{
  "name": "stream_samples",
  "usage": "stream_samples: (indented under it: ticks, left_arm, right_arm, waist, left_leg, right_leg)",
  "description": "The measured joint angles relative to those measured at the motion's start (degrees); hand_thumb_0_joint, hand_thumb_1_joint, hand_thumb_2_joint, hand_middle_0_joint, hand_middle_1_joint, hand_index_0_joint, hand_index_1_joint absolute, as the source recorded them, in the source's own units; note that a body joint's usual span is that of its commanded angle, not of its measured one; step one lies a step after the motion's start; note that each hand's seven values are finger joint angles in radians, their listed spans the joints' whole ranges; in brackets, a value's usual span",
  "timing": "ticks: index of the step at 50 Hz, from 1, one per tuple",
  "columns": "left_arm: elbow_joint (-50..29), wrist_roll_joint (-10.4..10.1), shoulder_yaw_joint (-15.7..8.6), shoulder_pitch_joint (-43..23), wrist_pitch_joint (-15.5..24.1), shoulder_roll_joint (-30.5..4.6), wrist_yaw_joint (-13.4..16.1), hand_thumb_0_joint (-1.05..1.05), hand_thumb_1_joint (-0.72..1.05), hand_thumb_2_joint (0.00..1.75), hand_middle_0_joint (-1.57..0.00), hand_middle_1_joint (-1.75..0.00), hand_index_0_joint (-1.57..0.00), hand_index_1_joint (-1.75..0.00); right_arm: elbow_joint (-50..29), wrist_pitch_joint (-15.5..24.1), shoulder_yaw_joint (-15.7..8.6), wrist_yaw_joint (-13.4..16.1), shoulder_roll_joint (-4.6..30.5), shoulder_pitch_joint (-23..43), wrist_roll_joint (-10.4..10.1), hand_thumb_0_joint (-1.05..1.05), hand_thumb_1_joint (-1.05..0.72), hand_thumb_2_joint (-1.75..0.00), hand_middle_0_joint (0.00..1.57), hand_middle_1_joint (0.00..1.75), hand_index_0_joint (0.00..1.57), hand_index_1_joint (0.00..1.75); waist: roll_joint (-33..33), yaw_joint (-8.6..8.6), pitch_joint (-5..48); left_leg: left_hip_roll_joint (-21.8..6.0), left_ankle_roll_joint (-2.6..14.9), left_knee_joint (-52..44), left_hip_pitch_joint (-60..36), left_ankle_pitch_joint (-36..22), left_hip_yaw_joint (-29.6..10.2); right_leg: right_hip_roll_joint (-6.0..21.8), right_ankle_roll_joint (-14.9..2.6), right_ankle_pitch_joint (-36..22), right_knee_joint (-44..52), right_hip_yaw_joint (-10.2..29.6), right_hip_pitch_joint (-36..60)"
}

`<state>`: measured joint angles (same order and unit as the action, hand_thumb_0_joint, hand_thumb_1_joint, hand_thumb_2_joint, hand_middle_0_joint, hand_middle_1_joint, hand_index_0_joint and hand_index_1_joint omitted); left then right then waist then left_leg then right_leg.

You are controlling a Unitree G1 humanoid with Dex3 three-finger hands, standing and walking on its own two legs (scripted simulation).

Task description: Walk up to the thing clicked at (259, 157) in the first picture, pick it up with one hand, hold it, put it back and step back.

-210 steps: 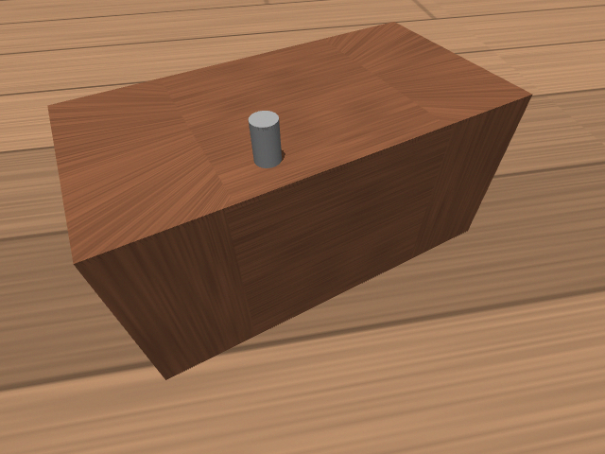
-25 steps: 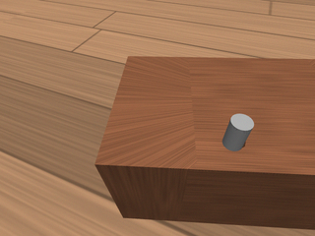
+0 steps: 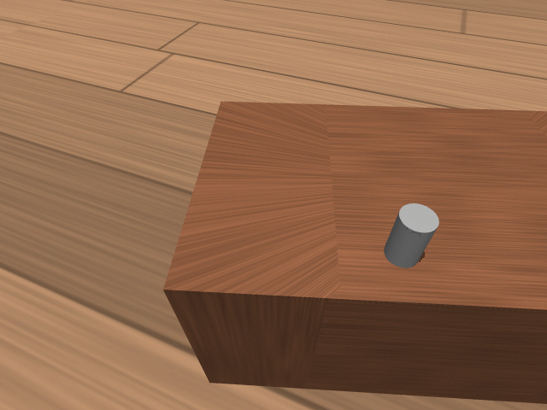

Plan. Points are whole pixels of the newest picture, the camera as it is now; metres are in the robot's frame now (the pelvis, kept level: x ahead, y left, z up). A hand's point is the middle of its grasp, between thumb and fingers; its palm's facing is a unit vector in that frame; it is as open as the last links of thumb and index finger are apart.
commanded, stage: walk up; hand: right
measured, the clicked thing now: (409, 236) +0.47 -0.24 -0.07
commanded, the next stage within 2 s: stand in 0.20 s
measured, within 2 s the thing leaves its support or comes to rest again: neither
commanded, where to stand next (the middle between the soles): +0.05 -0.01 m, yaw -2 degrees
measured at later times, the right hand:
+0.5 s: hand out of the picture +0.08 -0.25 -0.15, palm faces -0.03 +0.94 -0.34, open 7.4 cm
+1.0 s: hand out of the picture +0.05 -0.25 -0.16, palm faces -0.04 +0.94 -0.33, open 7.4 cm
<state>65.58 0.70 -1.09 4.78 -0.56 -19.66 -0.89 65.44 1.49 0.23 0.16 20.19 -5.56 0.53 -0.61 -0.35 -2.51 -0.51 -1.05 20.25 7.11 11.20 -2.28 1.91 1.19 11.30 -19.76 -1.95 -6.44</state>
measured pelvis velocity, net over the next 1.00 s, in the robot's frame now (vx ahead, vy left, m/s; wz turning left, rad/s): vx -0.01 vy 0.00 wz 0.00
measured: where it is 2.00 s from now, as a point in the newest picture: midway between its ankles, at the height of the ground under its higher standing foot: outside the picture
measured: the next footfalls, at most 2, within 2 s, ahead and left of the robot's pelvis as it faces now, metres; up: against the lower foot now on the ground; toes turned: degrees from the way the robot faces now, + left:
none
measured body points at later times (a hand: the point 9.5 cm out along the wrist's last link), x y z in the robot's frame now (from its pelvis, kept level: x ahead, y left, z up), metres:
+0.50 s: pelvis -0.01 +0.00 +0.00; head +0.00 +0.00 +0.45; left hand +0.07 +0.31 -0.13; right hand +0.08 -0.29 -0.13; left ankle +0.00 +0.13 -0.75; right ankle -0.01 -0.13 -0.75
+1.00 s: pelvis -0.01 +0.00 +0.00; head +0.00 +0.00 +0.45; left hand +0.05 +0.30 -0.13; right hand +0.06 -0.30 -0.14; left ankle +0.00 +0.13 -0.75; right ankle -0.01 -0.13 -0.75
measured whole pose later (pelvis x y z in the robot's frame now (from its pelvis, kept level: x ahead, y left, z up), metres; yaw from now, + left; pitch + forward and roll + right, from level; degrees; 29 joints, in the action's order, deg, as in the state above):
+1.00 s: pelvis -0.01 +0.00 +0.00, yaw +0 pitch -2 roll +0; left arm 65.6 0.7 0.3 7.1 0.2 -20.1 -0.6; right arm 65.7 0.5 0.7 -0.6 20.5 -6.6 0.3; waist 0.4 -0.2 -3.2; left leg -0.5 -1.2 18.6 7.6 9.1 -2.5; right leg 1.9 1.1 9.6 -18.6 -2.1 -7.1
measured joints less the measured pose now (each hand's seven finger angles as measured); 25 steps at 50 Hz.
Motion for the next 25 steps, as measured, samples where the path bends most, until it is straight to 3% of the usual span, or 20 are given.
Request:
stream_samples:
  ticks: [25]
  left_arm:
    - [-0.3,-0.1,0.9,0.0,0.8,-0.3,0.5,0.0,0.91,0.9,-0.21,-0.3,-0.2,-0.3]
  right_arm:
    - [-0.7,-0.7,0.5,-0.4,0.0,1.3,-0.4,0.01,-0.91,-0.9,0.2,0.3,0.2,0.3]
  waist:
    - [1.0,0.01,-0.7]
  left_leg:
    - [0.2,0.23,-1.6,-0.6,-1.5,0.2]
  right_leg:
    - [0.2,0.35,-1.7,1.9,0.2,0.7]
